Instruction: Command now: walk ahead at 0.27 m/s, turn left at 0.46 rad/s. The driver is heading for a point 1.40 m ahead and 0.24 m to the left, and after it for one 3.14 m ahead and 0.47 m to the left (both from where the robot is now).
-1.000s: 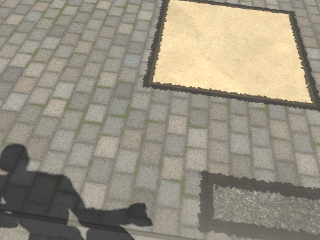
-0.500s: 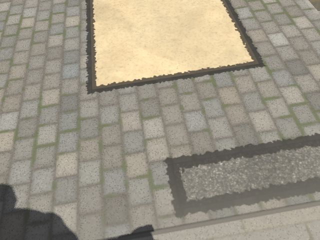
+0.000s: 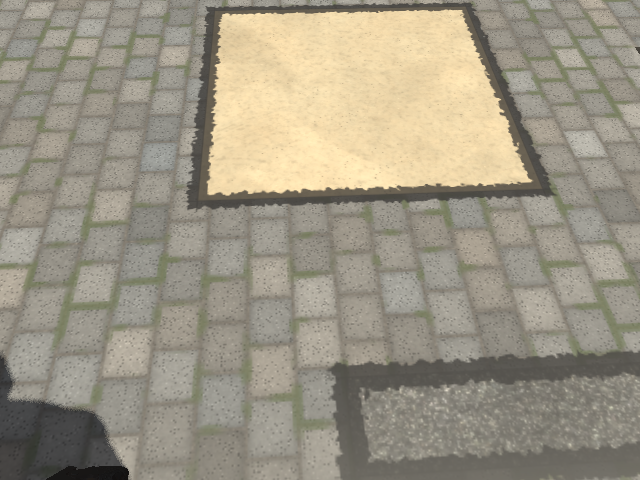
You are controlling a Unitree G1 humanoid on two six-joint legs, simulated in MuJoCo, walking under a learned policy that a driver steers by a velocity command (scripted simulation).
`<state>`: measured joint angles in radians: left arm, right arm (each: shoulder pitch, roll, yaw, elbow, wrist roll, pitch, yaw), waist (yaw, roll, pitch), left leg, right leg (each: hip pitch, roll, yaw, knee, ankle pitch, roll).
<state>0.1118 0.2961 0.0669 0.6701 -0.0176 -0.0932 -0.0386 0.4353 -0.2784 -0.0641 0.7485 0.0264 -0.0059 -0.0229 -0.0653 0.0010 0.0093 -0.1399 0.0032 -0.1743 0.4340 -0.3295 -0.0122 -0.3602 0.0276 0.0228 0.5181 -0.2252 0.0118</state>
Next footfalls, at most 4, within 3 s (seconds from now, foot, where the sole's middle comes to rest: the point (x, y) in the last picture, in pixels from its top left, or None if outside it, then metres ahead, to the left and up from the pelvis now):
0.02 right None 0.10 -0.12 -0.78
0.46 left None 0.18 0.14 -0.78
0.88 right None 0.25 -0.08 -0.78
1.26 left None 0.26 0.22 -0.78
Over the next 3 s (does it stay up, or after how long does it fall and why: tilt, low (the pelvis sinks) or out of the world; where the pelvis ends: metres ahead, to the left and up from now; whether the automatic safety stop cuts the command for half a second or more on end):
stays up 0.44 0.09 -0.01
